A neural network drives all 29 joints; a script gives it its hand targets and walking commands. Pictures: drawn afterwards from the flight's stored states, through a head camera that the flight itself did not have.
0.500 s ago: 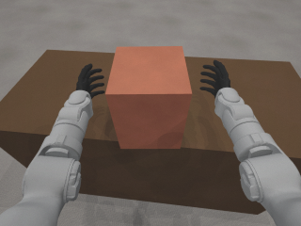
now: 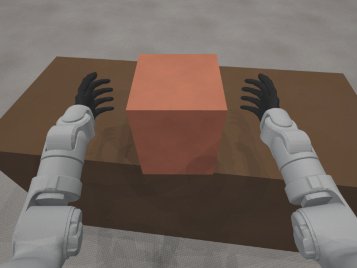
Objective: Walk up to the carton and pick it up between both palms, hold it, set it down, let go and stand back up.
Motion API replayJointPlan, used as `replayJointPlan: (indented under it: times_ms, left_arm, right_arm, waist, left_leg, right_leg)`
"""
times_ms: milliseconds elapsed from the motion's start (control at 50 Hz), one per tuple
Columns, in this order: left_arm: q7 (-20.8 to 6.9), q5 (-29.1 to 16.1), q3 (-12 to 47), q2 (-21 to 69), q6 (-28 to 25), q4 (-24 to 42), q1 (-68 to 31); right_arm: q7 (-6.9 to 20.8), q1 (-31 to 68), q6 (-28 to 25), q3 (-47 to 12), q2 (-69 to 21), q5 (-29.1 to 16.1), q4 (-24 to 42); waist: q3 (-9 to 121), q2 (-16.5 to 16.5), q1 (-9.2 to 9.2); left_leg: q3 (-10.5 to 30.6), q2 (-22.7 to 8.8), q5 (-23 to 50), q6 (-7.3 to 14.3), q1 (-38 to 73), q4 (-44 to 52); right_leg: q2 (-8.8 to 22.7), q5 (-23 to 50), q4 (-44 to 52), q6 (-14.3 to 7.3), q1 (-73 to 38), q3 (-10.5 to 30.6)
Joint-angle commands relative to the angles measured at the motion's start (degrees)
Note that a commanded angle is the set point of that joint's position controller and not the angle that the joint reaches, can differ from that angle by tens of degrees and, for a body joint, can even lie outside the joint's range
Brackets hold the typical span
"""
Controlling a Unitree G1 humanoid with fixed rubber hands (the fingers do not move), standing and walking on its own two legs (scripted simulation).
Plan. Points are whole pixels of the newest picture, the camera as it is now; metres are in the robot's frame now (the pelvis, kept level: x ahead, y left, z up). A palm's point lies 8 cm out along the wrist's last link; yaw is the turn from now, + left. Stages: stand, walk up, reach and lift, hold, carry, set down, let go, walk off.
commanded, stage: set down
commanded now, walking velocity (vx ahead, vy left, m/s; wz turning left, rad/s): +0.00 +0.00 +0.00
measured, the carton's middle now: (177, 117) +0.49 +0.02 +0.05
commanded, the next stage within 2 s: none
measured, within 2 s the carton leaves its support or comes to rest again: neither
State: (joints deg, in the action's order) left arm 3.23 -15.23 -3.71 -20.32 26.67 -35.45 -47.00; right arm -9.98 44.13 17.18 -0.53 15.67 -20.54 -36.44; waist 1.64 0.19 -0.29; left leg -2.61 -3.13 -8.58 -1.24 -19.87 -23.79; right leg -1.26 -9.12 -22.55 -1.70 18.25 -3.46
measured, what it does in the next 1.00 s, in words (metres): stands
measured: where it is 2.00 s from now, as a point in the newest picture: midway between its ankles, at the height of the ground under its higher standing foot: outside the picture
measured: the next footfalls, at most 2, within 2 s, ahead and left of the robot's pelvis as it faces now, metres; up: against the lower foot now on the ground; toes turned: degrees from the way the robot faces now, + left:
none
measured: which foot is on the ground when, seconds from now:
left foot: down 0.00-1.00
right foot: down 0.00-1.00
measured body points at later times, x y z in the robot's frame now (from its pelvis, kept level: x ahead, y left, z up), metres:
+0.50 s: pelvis +0.01 +0.01 +0.00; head +0.05 +0.01 +0.45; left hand +0.40 +0.21 +0.11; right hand +0.39 -0.19 +0.11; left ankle +0.03 +0.13 -0.74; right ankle +0.02 -0.10 -0.74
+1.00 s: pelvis +0.02 +0.01 +0.00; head +0.04 +0.01 +0.45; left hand +0.29 +0.23 +0.02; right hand +0.30 -0.18 +0.03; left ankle +0.03 +0.13 -0.74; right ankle +0.02 -0.10 -0.74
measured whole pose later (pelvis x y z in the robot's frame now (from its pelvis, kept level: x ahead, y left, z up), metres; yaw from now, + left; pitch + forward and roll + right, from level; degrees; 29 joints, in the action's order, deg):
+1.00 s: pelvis +0.02 +0.01 +0.00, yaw -1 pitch -1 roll +0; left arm 2.0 -13.3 -1.5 -13.1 5.1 -11.6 1.5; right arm -5.3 -4.0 0.3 0.2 8.9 -12.2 -9.3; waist -3.0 -0.3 -2.6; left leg -4.1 -2.7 -11.0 -0.7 -10.4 -22.2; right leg -1.0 -10.7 -20.4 -1.1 9.1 -1.9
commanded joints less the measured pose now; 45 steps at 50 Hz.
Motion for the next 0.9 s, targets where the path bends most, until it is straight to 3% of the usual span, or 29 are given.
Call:
replayJointPlan:
  times_ms: [0, 20, 40, 80, 100, 120, 140, 160, 180, 200, 220, 240, 260, 300, 340, 360, 380, 420, 440, 520, 540, 660, 700, 720, 780, 800, 840, 860, 880]
  left_arm:
    - [-1.31, 1.48, -4.03, -8.92, -1.35, 17.7, -23.67]
    - [-1.61, 3.15, -4.18, -6.73, -0.36, 18.62, -15.49]
    - [-1.66, 2.41, -5.42, -9.47, -0.69, 20.63, -25.52]
    - [-0.72, 1.95, -5.0, -9.79, 0.02, 22.95, -24.47]
    - [-0.55, 2.33, -4.7, -8.18, 0.71, 24.49, -17.37]
    - [-0.63, 2.09, -5.63, -8.65, 0.4, 27.09, -19.07]
    - [-0.64, 2.78, -5.44, -7.62, 1.03, 26.2, -15.62]
    - [-0.47, 1.98, -6.06, -9.57, 0.88, 28.22, -22.95]
    - [-0.43, 2.93, -5.66, -7.13, 1.57, 29.12, -12.22]
    - [-0.36, 1.74, -6.2, -9.42, 0.97, 30.67, -20.18]
    - [0.15, 1.57, -5.26, -7.76, 1.14, 31.23, -15.52]
    - [0.51, 1.15, -5.14, -8.3, 1.35, 32.36, -17.4]
    - [0.47, 1.79, -4.79, -6.24, 2.18, 32.72, -9.08]
    - [0.19, 1.59, -5.74, -6.95, 2.01, 33.47, -12.67]
    - [0.41, 1.72, -5.32, -5.17, 2.28, 35.19, -5.59]
    - [0.39, 1.75, -5.51, -5.96, 2.37, 36.13, -9.27]
    - [0.4, 2.08, -5.72, -5.29, 2.31, 36.67, -5.12]
    - [0.42, 1.48, -6.02, -6.25, 2.15, 37.92, -5.74]
    - [0.39, 2.4, -6.09, -4.85, 2.41, 38.39, -0.27]
    - [-0.76, 4.03, -7.01, -2.74, 1.43, 39.9, 6.71]
    - [-0.76, 4.27, -7.52, -3.29, 0.69, 41.06, 4.07]
    - [-2.24, 5.54, -7.71, -1.6, -4.3, 41.98, 15.06]
    - [-2.6, 6.62, -7.54, -0.07, -7.0, 43.27, 22.95]
    - [-2.71, 6.28, -7.27, -0.66, -8.44, 43.33, 21.53]
    - [-2.74, 5.26, -5.03, 0.91, -13.43, 43.13, 29.25]
    - [-2.57, 4.22, -4.8, -0.34, -15.42, 43.34, 25.61]
    - [-1.92, 3.36, -3.43, -1.01, -19.08, 43.29, 28.86]
    - [-1.42, 1.91, -2.32, -1.69, -20.81, 42.48, 24.76]
    - [-1.12, 1.47, -1.53, -0.76, -22.4, 40.96, 29.8]
  right_arm:
    - [0.05, 24.68, -4.03, 2.49, 9.16, 0.67, 17.53]
    - [0.06, 16.63, -4.51, 1.28, 7.72, 0.16, 16.14]
    - [-0.03, 26.48, -4.16, 4.48, 9.52, 1.46, 20.51]
    - [0.41, 24.54, -3.7, 5.27, 9.91, 1.65, 22.84]
    - [0.68, 17.48, -4.13, 3.62, 9.15, 0.77, 22.91]
    - [0.71, 19.21, -4.36, 5.09, 9.28, 1.07, 26.02]
    - [0.77, 15.85, -4.37, 4.02, 8.63, 0.81, 24.77]
    - [0.83, 21.89, -3.98, 6.41, 10.2, 1.53, 26.6]
    - [1.05, 11.58, -4.31, 3.81, 9.02, 0.67, 25.69]
    - [1.07, 19.56, -3.85, 6.65, 10.47, 1.77, 29.16]
    - [1.35, 15.09, -3.65, 5.34, 9.89, 1.12, 29.41]
    - [1.61, 16.91, -3.34, 6.08, 10.44, 1.07, 30.39]
    - [1.88, 9.08, -3.6, 3.63, 9.71, 0.31, 29.66]
    - [1.91, 12.95, -3.18, 5.31, 10.22, 0.8, 32.05]
    - [2.26, 5.96, -3.49, 3.85, 10.27, 0.39, 33.0]
    - [2.23, 9.82, -3.27, 5.48, 11.18, 0.77, 34.54]
    - [2.34, 5.54, -3.18, 4.12, 9.66, 0.26, 34.3]
    - [2.4, 6.11, -2.95, 4.82, 11.1, 0.4, 36.48]
    - [2.62, 0.14, -3.26, 3.9, 10.65, 0.26, 35.19]
    - [2.68, -5.38, -4.45, 2.61, 8.7, 1.23, 37.79]
    - [2.64, -2.73, -4.82, 3.53, 8.23, 1.81, 39.57]
    - [2.17, -14.93, -8.62, 3.66, 5.04, 4.77, 41.2]
    - [2.25, -23.06, -11.56, 2.51, 2.87, 5.2, 42.15]
    - [2.31, -21.2, -12.52, 3.32, 3.06, 5.5, 42.63]
    - [2.8, -29.7, -16.22, 2.8, 1.38, 6.71, 43.08]
    - [2.87, -26.02, -17.33, 4.53, 2.32, 7.68, 44.48]
    - [3.43, -29.78, -19.35, 3.8, 1.9, 7.47, 46.15]
    - [3.8, -25.86, -19.53, 4.58, 1.93, 7.77, 46.63]
    - [4.28, -29.67, -19.97, 4.15, 0.82, 7.94, 45.51]
  waist:
    - [36.49, -0.75, 0.72]
    - [32.46, -1.46, 1.31]
    - [34.71, -1.34, 1.04]
    - [34.12, -2.67, 0.72]
    - [32.85, -2.36, 0.52]
    - [35.18, -1.8, 0.36]
    - [32.94, -2.31, 0.61]
    - [35.48, -2.56, 0.91]
    - [33.04, -2.0, 0.78]
    - [36.58, -2.18, 0.52]
    - [36.04, -2.57, 0.55]
    - [36.62, -3.03, 0.61]
    - [34.54, -2.03, 0.73]
    - [35.69, -1.49, 0.5]
    - [34.97, -1.87, 0.1]
    - [35.22, -2.18, 0.4]
    - [34.34, -2.03, -0.29]
    - [34.81, -1.86, -0.26]
    - [33.08, -1.72, -0.11]
    - [28.6, 0.21, -0.84]
    - [28.45, -0.02, -0.63]
    - [22.52, -0.99, -0.79]
    - [20.84, -1.09, -1.31]
    - [20.45, -2.17, -1.35]
    - [17.86, -1.64, -1.16]
    - [18.96, -1.51, -1.01]
    - [19.73, -2.31, -1.45]
    - [20.41, -2.19, -1.25]
    - [19.13, -1.58, -1.43]
  left_leg:
    - [-0.15, 3.93, 16.3, 0.13, 15.55, 1.11]
    - [0.53, 3.76, 16.96, 0.13, 16.01, 1.63]
    - [-0.57, 4.07, 14.29, 0.44, 13.71, 1.8]
    - [0.0, 3.78, 10.45, 0.43, 12.85, 2.05]
    - [0.4, 3.62, 12.57, 0.38, 15.16, 1.77]
    - [-0.07, 3.79, 14.3, 0.56, 15.73, 1.51]
    - [0.17, 3.7, 14.88, 0.43, 16.09, 1.5]
    - [-0.4, 3.97, 14.02, 0.28, 15.15, 1.38]
    - [0.74, 3.4, 15.85, 0.32, 17.21, 1.19]
    - [-0.24, 3.78, 14.78, 0.26, 15.53, 1.0]
    - [0.44, 3.26, 14.81, 0.13, 16.54, 0.71]
    - [0.24, 3.28, 14.59, 0.02, 16.5, 0.87]
    - [0.85, 3.03, 16.93, -0.02, 18.19, 0.49]
    - [0.34, 3.23, 17.71, -0.05, 17.49, 0.55]
    - [0.71, 3.1, 19.85, -0.12, 18.8, 0.65]
    - [0.47, 3.18, 19.47, -0.36, 18.23, 0.79]
    - [0.25, 3.23, 19.48, -0.48, 18.23, 0.77]
    - [0.46, 3.32, 19.5, -0.18, 17.36, 0.96]
    - [0.79, 2.96, 20.93, -0.38, 18.87, 1.13]
    - [0.2, 3.48, 20.65, -0.01, 18.77, 2.35]
    - [0.02, 3.51, 19.83, 0.06, 17.16, 2.56]
    - [-0.06, 3.59, 20.23, -0.64, 18.25, 3.2]
    - [-0.32, 3.48, 22.11, -0.84, 19.83, 3.11]
    - [-0.15, 3.72, 22.19, -0.96, 19.58, 3.19]
    - [-0.3, 3.45, 20.26, -1.16, 20.41, 3.15]
    - [-0.57, 3.36, 19.43, -1.22, 19.08, 2.93]
    - [0.05, 3.2, 18.28, -1.3, 19.36, 2.54]
    - [0.25, 2.92, 15.96, -0.99, 17.27, 2.12]
    - [0.13, 2.85, 14.71, -0.75, 17.79, 2.02]
  right_leg:
    - [-1.19, 22.74, 1.21, 4.5, -17.35, 2.94]
    - [-1.19, 23.96, 1.46, 4.42, -20.23, 3.02]
    - [-1.14, 19.95, 1.48, 4.49, -17.22, 2.86]
    - [-1.11, 16.23, 1.03, 4.12, -16.29, 3.23]
    - [-1.14, 18.13, 0.89, 3.96, -17.6, 3.24]
    - [-1.18, 18.82, 1.18, 3.92, -17.03, 3.3]
    - [-1.11, 20.42, 1.2, 3.95, -17.42, 3.43]
    - [-1.29, 18.29, 0.87, 3.97, -15.62, 3.32]
    - [-1.32, 20.93, 0.71, 4.02, -17.69, 3.13]
    - [-1.32, 18.25, 0.61, 3.98, -15.31, 3.29]
    - [-1.41, 18.12, 0.28, 3.86, -15.28, 3.01]
    - [-1.44, 17.12, 0.63, 3.56, -14.6, 3.25]
    - [-1.55, 19.8, 0.68, 3.47, -16.2, 3.38]
    - [-1.61, 18.97, 0.86, 3.69, -14.92, 3.12]
    - [-1.71, 21.23, 0.71, 3.55, -15.12, 3.61]
    - [-1.73, 19.76, 0.94, 3.6, -13.84, 3.51]
    - [-1.41, 20.76, 0.85, 3.48, -15.5, 3.73]
    - [-1.76, 19.84, 0.68, 3.53, -14.96, 4.08]
    - [-1.76, 21.28, 1.05, 3.4, -15.67, 4.04]
    - [-1.52, 21.56, 2.07, 3.34, -17.7, 3.99]
    - [-1.43, 21.12, 1.9, 3.46, -16.56, 4.08]
    - [-1.39, 20.44, 2.93, 3.29, -17.83, 4.62]
    - [-1.38, 21.62, 3.81, 3.09, -19.2, 4.88]
    - [-1.39, 20.81, 3.94, 2.98, -18.54, 5.0]
    - [-1.21, 17.61, 4.67, 2.36, -17.58, 4.62]
    - [-1.12, 16.45, 4.69, 2.23, -16.26, 4.6]
    - [-0.88, 15.38, 4.21, 1.8, -15.67, 4.99]
    - [-0.65, 12.64, 4.02, 1.51, -14.09, 4.91]
    - [-0.51, 11.75, 4.12, 1.35, -13.82, 4.98]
